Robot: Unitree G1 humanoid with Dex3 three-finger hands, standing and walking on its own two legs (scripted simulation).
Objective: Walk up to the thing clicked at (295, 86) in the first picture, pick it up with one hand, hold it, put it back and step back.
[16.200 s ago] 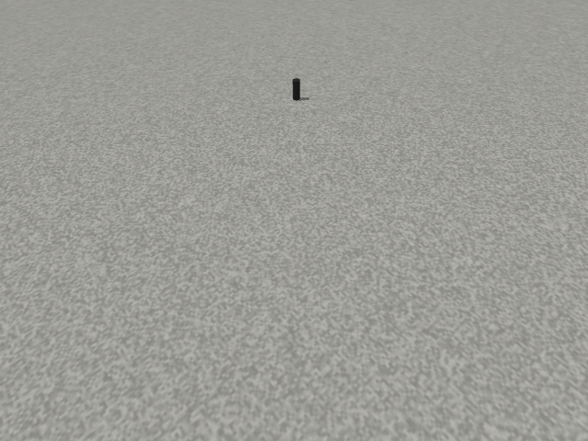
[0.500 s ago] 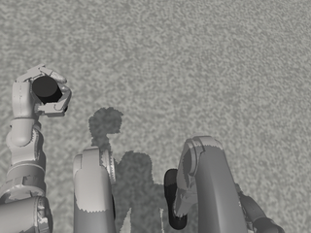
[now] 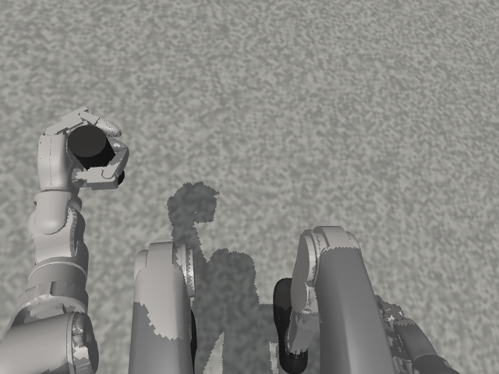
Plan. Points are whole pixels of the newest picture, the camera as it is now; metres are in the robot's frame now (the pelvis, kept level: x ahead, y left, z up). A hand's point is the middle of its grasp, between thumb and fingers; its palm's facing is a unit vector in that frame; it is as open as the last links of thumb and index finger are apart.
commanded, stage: settle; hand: left
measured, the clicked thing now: (100, 160) +0.45 +0.22 -0.06
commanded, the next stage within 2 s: lift in 0.04 s
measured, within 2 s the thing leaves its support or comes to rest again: neither
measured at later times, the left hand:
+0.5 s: hand (98, 149) +0.44 +0.21 +0.00, palm faces +0.01 -1.00 -0.06, open 6.3 cm
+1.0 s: hand (51, 103) +0.41 +0.20 +0.15, palm faces +0.02 -1.00 -0.05, open 6.3 cm
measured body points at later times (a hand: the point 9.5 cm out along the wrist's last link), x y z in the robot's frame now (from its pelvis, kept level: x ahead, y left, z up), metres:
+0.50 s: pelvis +0.00 +0.00 +0.03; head +0.20 +0.04 +0.43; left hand +0.43 +0.26 +0.01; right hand +0.14 -0.27 -0.09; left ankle +0.08 +0.11 -0.33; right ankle +0.12 -0.14 -0.33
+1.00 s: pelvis +0.02 +0.00 +0.15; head +0.18 +0.02 +0.56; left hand +0.40 +0.25 +0.16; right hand +0.19 -0.25 +0.03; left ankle +0.08 +0.11 -0.33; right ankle +0.12 -0.14 -0.33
